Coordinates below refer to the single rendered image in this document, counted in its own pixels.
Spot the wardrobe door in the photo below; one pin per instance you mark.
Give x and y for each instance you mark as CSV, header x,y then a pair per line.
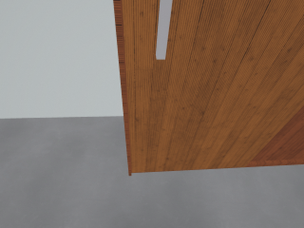
x,y
287,144
232,77

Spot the handle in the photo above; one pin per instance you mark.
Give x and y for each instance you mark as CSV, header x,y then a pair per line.
x,y
163,28

